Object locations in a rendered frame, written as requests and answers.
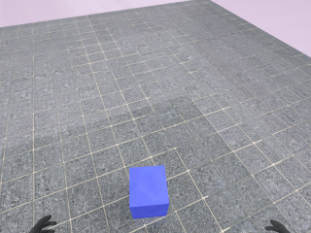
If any robot right hand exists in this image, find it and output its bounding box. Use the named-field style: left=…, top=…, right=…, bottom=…
left=264, top=219, right=291, bottom=233

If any carton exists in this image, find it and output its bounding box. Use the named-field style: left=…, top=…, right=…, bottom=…
left=129, top=165, right=169, bottom=219

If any robot left hand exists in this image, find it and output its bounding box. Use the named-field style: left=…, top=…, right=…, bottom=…
left=29, top=215, right=57, bottom=233

